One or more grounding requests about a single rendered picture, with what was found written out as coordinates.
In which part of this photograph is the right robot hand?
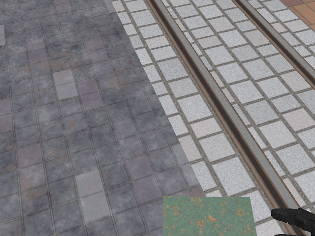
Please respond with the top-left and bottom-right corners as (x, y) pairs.
(271, 208), (315, 236)

